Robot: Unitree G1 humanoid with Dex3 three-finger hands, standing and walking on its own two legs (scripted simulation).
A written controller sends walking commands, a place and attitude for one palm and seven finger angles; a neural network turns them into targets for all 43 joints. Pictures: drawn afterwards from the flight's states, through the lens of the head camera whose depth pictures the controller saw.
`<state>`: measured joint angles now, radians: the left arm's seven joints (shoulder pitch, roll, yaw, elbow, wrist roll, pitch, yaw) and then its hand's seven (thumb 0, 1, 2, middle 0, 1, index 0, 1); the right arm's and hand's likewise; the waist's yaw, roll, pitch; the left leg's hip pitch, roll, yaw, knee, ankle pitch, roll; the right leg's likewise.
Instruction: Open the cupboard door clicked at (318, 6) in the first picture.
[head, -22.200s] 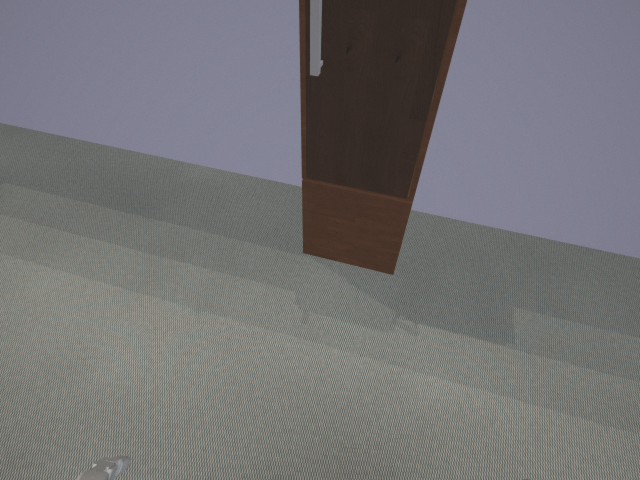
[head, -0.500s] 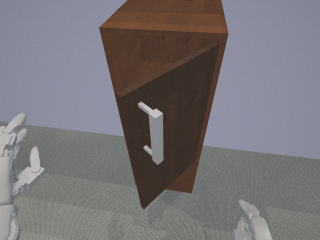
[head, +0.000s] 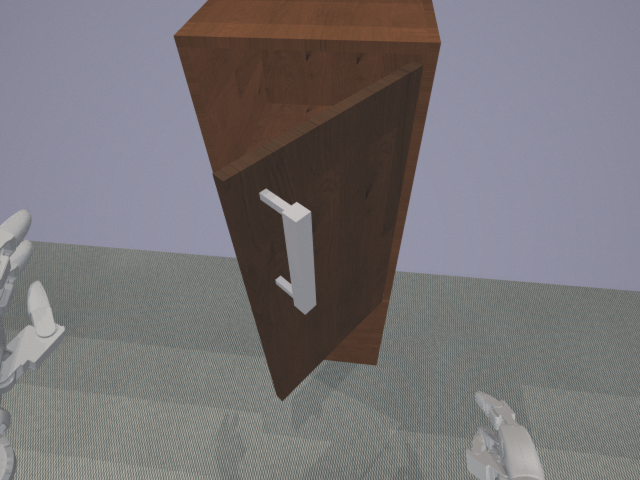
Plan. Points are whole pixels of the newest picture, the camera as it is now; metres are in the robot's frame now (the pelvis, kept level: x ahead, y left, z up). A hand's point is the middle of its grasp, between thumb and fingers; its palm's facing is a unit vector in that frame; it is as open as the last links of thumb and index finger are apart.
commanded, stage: step back with the hand held close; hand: left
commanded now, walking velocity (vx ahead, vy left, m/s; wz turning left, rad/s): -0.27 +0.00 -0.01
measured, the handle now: (289, 255) +0.35 +0.08 +0.11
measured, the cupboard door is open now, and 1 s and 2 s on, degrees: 53 53 53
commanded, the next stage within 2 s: stop stepping back and stand still in 0.94 s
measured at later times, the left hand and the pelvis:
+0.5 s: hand out of the picture +0.12 +0.28 +0.15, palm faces +0.42 -0.76 -0.50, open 7.4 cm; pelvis -0.08 +0.02 -0.02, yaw +0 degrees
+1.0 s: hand out of the picture +0.04 +0.25 +0.15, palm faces +0.38 -0.79 -0.48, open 7.4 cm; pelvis -0.18 +0.00 -0.02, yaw -2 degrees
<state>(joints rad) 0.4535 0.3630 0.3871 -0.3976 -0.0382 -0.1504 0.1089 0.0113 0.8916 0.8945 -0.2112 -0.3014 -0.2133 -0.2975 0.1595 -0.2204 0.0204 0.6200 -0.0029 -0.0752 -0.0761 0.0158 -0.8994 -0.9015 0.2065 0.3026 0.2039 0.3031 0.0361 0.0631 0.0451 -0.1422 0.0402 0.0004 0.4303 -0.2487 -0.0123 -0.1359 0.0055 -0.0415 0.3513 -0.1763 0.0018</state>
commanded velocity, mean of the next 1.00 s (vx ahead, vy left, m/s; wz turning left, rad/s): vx -0.32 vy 0.00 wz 0.00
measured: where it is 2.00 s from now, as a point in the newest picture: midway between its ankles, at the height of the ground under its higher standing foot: outside the picture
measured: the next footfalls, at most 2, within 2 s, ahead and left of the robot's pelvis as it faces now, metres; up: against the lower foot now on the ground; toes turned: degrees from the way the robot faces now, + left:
right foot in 0.96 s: -0.19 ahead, -0.09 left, +0.00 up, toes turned -1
left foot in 1.14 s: -0.13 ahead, +0.08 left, +0.00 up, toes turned +2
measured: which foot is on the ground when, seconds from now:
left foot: down 0.00-0.96, up 0.98-1.00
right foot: down 0.00-0.70, up 0.72-0.94, down 0.96-1.00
